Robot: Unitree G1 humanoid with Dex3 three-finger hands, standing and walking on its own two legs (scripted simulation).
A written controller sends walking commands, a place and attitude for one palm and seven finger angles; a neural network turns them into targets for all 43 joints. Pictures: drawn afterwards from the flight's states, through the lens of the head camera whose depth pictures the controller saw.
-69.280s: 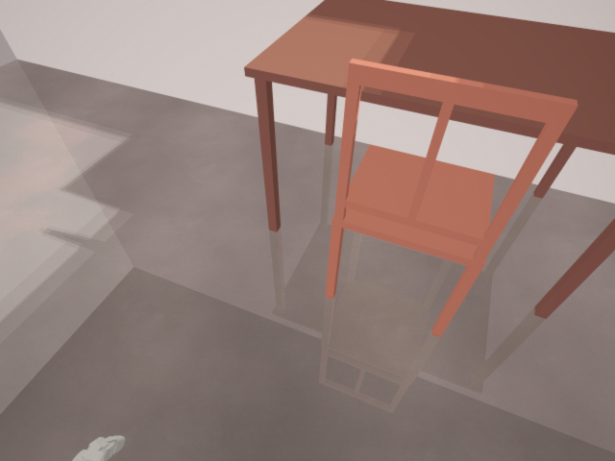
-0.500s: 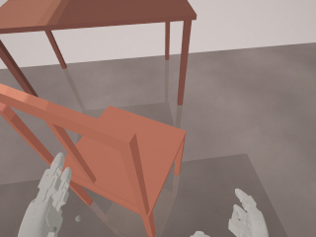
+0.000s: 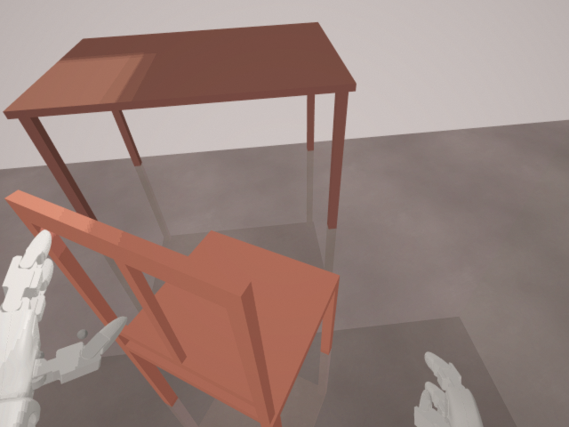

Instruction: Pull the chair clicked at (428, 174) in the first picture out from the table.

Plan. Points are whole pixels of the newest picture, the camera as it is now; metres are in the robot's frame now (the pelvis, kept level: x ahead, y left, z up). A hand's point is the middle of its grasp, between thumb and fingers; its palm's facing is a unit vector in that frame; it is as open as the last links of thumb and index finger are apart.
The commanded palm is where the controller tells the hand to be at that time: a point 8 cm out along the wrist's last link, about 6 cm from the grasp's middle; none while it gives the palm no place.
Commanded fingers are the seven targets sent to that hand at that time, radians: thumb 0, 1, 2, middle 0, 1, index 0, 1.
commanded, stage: draw the hand back to the body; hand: left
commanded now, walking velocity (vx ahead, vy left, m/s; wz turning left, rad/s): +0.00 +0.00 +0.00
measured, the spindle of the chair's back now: (156, 316) +0.32 +0.27 -0.06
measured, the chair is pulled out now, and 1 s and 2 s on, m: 0.64 0.64 0.64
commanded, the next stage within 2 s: step back with the hand held close in 0.56 s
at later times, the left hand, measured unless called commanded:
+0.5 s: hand (60, 305) +0.19 +0.26 +0.17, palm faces +0.45 -0.80 -0.40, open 7.5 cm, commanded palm +0.14 +0.30 +0.19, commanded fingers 0.00 0.90 0.90 -0.20 -0.30 -0.20 -0.30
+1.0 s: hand (56, 307) +0.19 +0.27 +0.16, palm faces +0.33 -0.78 -0.52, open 7.4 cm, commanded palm +0.13 +0.31 +0.19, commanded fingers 0.00 0.90 0.90 -0.20 -0.30 -0.20 -0.30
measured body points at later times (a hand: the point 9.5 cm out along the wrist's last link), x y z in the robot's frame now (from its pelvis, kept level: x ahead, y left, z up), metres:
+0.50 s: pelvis +0.00 +0.00 +0.01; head -0.01 -0.02 +0.46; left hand +0.16 +0.30 +0.19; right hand +0.17 -0.23 -0.08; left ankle -0.06 +0.12 -0.73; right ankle +0.03 -0.12 -0.73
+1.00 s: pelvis -0.02 +0.02 +0.01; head +0.02 +0.01 +0.46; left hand +0.17 +0.31 +0.19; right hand +0.15 -0.23 -0.08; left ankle -0.06 +0.12 -0.73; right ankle +0.03 -0.12 -0.73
